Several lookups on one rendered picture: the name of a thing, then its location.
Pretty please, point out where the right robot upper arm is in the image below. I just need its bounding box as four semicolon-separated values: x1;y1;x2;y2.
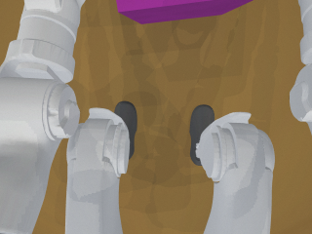
290;63;312;135

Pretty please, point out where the carton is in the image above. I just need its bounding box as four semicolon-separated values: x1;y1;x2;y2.
116;0;253;24

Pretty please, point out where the left robot forearm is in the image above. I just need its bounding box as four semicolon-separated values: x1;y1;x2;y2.
0;0;86;84

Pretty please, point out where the robot left shin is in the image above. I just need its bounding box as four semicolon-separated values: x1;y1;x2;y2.
66;107;130;164

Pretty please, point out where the left robot upper arm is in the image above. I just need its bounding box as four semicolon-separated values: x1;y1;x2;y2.
0;76;80;234

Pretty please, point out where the right robot forearm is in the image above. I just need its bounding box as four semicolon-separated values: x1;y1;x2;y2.
298;0;312;65

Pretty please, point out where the robot right thigh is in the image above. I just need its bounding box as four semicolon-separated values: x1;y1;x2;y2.
203;122;273;234

